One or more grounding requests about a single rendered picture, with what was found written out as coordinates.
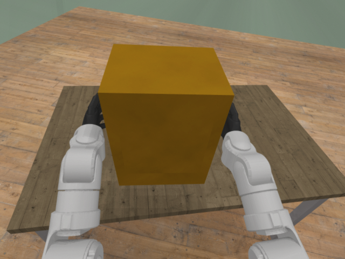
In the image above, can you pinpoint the right robot upper arm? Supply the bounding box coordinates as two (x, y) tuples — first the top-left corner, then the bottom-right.
(249, 237), (308, 259)

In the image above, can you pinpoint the left robot hand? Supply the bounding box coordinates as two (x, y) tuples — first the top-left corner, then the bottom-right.
(82, 93), (106, 129)

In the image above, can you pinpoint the robot left forearm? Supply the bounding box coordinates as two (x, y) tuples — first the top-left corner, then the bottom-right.
(42, 124), (106, 259)

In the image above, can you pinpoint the right robot hand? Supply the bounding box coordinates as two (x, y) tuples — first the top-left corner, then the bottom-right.
(221, 103), (242, 139)

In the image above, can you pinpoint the carton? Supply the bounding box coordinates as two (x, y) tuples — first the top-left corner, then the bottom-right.
(98, 44), (234, 186)

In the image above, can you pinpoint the left robot upper arm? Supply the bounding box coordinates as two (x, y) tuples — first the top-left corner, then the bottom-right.
(44, 239), (104, 259)

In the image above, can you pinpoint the robot right forearm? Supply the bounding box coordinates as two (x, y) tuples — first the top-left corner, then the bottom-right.
(221, 131), (309, 259)

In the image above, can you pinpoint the table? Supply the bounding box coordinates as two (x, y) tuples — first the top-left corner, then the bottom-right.
(6, 85), (345, 242)

